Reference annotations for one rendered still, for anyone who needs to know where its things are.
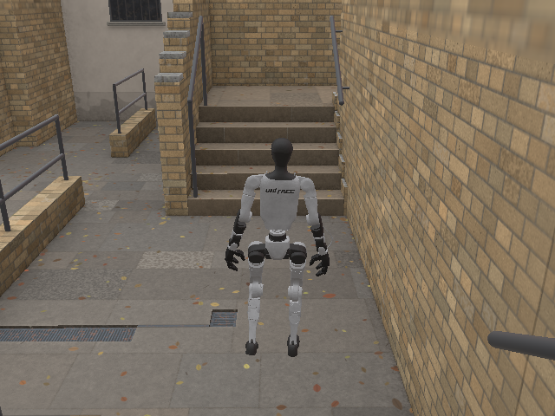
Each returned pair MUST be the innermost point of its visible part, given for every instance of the stairs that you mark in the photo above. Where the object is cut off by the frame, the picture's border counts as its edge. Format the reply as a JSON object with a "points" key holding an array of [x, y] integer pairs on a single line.
{"points": [[234, 143]]}

